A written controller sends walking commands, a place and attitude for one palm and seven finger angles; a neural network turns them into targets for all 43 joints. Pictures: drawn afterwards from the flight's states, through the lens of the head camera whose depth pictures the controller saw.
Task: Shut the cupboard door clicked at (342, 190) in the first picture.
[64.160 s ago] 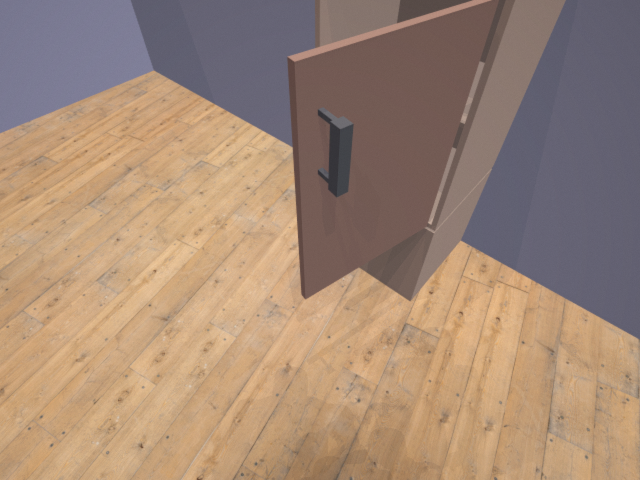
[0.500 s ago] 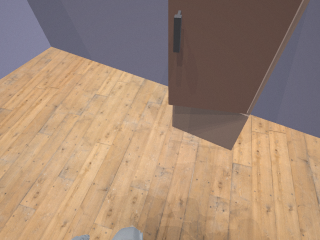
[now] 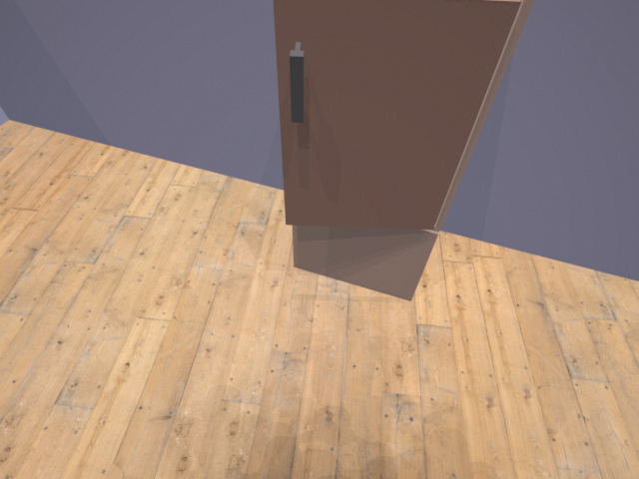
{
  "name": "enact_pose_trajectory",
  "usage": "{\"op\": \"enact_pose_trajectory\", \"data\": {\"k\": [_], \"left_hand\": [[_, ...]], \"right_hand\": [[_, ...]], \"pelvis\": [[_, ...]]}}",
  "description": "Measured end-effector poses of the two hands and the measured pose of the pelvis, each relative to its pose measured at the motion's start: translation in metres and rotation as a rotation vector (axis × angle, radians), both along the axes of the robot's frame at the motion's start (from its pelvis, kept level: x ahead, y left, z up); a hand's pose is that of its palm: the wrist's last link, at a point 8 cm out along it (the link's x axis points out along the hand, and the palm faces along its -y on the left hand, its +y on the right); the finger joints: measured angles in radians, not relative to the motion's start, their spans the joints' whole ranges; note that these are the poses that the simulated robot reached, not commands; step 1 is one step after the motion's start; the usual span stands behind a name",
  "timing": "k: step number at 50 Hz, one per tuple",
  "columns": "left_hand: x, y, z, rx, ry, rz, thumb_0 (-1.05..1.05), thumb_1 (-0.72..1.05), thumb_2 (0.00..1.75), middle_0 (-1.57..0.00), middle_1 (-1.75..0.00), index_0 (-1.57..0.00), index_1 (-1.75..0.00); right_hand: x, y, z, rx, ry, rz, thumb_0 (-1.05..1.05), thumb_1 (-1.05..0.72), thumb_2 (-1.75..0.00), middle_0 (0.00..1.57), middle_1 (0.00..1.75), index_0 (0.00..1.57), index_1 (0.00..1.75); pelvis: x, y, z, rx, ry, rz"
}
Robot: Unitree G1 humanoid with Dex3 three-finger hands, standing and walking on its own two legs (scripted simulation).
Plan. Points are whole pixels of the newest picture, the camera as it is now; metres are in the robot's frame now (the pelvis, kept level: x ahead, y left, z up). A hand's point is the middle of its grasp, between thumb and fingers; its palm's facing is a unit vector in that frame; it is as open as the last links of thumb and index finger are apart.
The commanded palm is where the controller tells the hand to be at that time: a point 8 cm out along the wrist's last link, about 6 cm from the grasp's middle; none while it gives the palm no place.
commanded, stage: take the last steps up to it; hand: left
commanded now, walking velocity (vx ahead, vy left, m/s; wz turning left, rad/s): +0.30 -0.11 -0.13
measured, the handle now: (297, 82) +0.78 +0.08 +0.09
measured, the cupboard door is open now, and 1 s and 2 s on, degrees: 17 17 17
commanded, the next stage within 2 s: come to a stop and stand still in 0.82 s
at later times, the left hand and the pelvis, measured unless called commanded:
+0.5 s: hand out of the picture +0.07 +0.11 -0.20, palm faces +0.05 -0.99 -0.10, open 7.4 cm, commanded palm none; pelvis +0.14 -0.04 -0.02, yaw -1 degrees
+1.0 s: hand (282, 336) +0.38 +0.08 -0.17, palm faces -0.05 -0.97 -0.23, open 7.4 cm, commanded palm none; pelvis +0.30 -0.10 -0.01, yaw -3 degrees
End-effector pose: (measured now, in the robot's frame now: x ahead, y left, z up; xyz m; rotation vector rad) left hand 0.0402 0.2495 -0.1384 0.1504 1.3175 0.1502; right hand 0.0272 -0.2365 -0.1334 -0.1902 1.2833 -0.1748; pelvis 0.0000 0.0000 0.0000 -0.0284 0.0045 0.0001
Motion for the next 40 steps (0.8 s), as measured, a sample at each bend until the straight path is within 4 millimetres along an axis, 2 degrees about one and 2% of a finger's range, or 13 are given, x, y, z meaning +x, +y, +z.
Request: {"op": "enact_pose_trajectory", "data": {"k": [6,8,10,13,17,22,26,28,30,35,40], "left_hand": [[0.037,-0.027,0.001,0.031,-0.057,-0.060,0.01,0.91,0.90,-0.19,-0.29,-0.20,-0.30],[0.042,-0.037,0.003,0.035,-0.075,-0.045,0.01,0.91,0.90,-0.19,-0.29,-0.20,-0.30],[0.042,-0.047,0.005,0.032,-0.074,-0.024,0.00,0.91,0.90,-0.19,-0.29,-0.20,-0.30],[0.036,-0.061,0.003,0.013,-0.027,-0.008,0.00,0.91,0.90,-0.20,-0.29,-0.20,-0.30],[0.026,-0.080,-0.006,-0.032,0.067,0.007,0.00,0.91,0.90,-0.20,-0.29,-0.20,-0.30],[0.022,-0.094,-0.020,-0.086,0.177,0.047,0.00,0.91,0.90,-0.20,-0.29,-0.20,-0.30],[0.034,-0.090,-0.036,-0.112,0.249,0.067,0.01,0.91,0.90,-0.20,-0.29,-0.20,-0.30],[0.051,-0.085,-0.040,-0.110,0.257,0.055,0.01,0.91,0.90,-0.20,-0.29,-0.20,-0.30],[0.078,-0.078,-0.038,-0.096,0.229,0.034,0.01,0.91,0.90,-0.20,-0.29,-0.20,-0.30],[0.166,-0.064,-0.019,-0.052,0.072,0.004,0.01,0.91,0.90,-0.20,-0.29,-0.20,-0.30],[0.242,-0.067,-0.002,-0.011,-0.044,-0.031,0.01,0.91,0.90,-0.19,-0.29,-0.19,-0.30]], "right_hand": [[-0.034,-0.038,-0.021,0.013,0.098,-0.092,0.00,-0.90,-0.89,0.21,0.30,0.21,0.30],[-0.036,-0.049,-0.022,0.013,0.145,-0.094,0.00,-0.90,-0.89,0.20,0.30,0.20,0.30],[-0.027,-0.057,-0.018,0.011,0.164,-0.088,0.00,-0.90,-0.89,0.20,0.29,0.20,0.30],[0.001,-0.065,-0.010,0.008,0.136,-0.075,0.01,-0.91,-0.89,0.20,0.29,0.20,0.30],[0.053,-0.065,-0.006,0.009,0.071,-0.049,0.01,-0.91,-0.89,0.20,0.29,0.20,0.30],[0.131,-0.050,-0.007,0.019,-0.010,0.003,0.01,-0.91,-0.89,0.20,0.29,0.20,0.30],[0.192,-0.033,-0.015,0.013,-0.105,0.033,0.00,-0.91,-0.89,0.20,0.29,0.20,0.30],[0.209,-0.026,-0.016,0.012,-0.136,0.028,0.00,-0.91,-0.89,0.20,0.29,0.20,0.30],[0.214,-0.023,-0.013,0.018,-0.133,0.010,0.00,-0.91,-0.89,0.20,0.29,0.20,0.30],[0.208,-0.032,-0.006,0.003,-0.049,-0.032,-0.01,-0.94,-0.89,0.21,0.30,0.21,0.30],[0.198,-0.043,-0.007,0.032,0.058,-0.071,-0.01,-0.93,-0.89,0.20,0.29,0.20,0.30]], "pelvis": [[0.018,-0.027,-0.011,0.026,-0.001,-0.030],[0.026,-0.034,-0.011,0.017,-0.006,-0.020],[0.036,-0.039,-0.007,0.021,-0.007,-0.015],[0.052,-0.046,-0.002,0.025,-0.006,-0.015],[0.075,-0.050,-0.002,0.016,-0.001,-0.007],[0.113,-0.047,-0.008,0.001,-0.005,-0.006],[0.150,-0.037,-0.024,0.000,-0.021,-0.013],[0.163,-0.034,-0.026,0.011,-0.032,-0.028],[0.175,-0.034,-0.022,0.021,-0.037,-0.039],[0.202,-0.036,-0.007,0.027,-0.031,-0.037],[0.233,-0.048,0.000,0.031,-0.025,-0.041]]}}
